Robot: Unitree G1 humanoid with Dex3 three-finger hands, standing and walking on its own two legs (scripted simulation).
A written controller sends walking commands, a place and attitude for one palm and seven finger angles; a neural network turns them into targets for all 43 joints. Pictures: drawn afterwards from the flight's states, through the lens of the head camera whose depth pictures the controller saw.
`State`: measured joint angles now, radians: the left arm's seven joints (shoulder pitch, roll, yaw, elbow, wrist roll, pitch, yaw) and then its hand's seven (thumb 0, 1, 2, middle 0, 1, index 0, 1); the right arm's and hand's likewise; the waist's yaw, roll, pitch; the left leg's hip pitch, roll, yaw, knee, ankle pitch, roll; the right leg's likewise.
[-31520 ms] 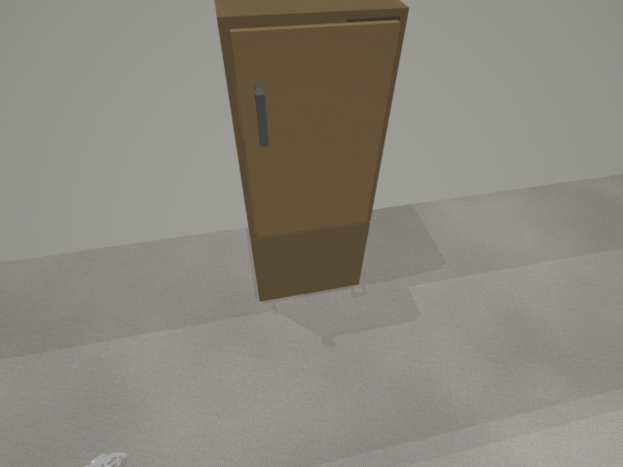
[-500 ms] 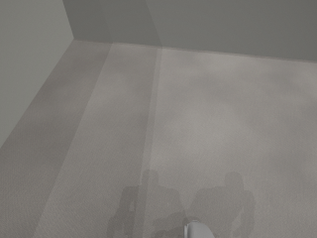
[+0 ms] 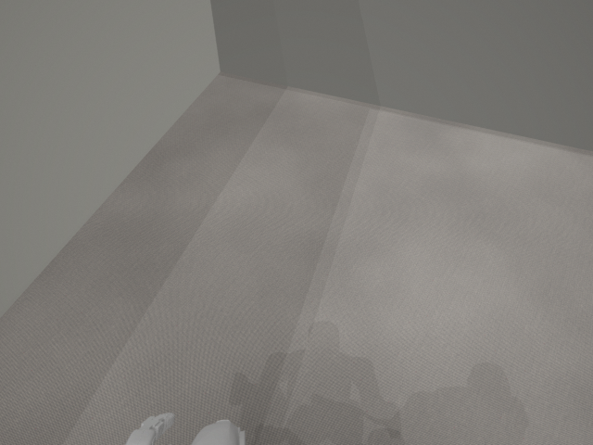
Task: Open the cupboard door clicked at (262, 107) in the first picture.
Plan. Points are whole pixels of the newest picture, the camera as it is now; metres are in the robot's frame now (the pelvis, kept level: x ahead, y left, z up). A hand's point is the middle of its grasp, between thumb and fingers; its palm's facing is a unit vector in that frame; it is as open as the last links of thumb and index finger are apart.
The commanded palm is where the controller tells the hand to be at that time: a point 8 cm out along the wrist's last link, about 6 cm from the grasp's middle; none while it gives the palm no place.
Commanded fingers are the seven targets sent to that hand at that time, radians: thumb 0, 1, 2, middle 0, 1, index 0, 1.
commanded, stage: turn to face it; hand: left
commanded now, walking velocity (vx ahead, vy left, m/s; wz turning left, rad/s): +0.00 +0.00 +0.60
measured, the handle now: out of the picture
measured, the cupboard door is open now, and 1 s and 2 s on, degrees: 44 44 44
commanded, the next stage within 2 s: none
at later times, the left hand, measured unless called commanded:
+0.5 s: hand out of the picture +0.06 +0.22 -0.16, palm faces +0.28 -0.90 -0.33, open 7.4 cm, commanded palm none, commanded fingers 0.00 0.90 0.90 -0.20 -0.30 -0.20 -0.30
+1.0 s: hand out of the picture -0.03 +0.19 -0.18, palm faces +0.58 -0.77 -0.26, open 7.3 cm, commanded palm none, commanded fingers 0.00 0.90 0.90 -0.20 -0.30 -0.20 -0.30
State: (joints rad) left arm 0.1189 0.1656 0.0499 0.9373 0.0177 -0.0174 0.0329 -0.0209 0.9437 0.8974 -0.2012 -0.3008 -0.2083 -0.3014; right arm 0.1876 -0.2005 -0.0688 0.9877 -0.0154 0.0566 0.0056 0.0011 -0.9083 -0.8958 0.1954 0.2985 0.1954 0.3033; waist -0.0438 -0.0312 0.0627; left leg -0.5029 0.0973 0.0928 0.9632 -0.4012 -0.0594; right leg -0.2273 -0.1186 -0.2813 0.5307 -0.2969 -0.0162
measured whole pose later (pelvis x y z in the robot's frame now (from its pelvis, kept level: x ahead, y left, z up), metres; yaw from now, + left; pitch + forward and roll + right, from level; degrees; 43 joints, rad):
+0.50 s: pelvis +0.04 -0.02 -0.01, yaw +16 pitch +2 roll +1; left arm 0.18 0.26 0.06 0.89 0.01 0.03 0.01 0.01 0.91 0.90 -0.19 -0.30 -0.20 -0.30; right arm 0.18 -0.22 -0.06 0.91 -0.02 0.06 0.01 0.00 -0.90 -0.90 0.20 0.30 0.20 0.30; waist -0.01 0.03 0.08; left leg -0.40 -0.01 -0.07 0.58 -0.22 -0.03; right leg -0.32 -0.04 -0.02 0.60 -0.32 0.06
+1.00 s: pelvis +0.05 -0.03 -0.01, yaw +35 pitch +1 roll +1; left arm 0.19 0.27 0.07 0.93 0.02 0.06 0.02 0.01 0.92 0.90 -0.20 -0.30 -0.21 -0.30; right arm 0.10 -0.23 -0.06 0.89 -0.02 0.04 0.01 0.00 -0.90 -0.90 0.20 0.30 0.20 0.30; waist 0.01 -0.06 0.10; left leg -0.33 -0.01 0.06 0.61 -0.30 0.03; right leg -0.44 -0.11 -0.07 1.09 -0.50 0.08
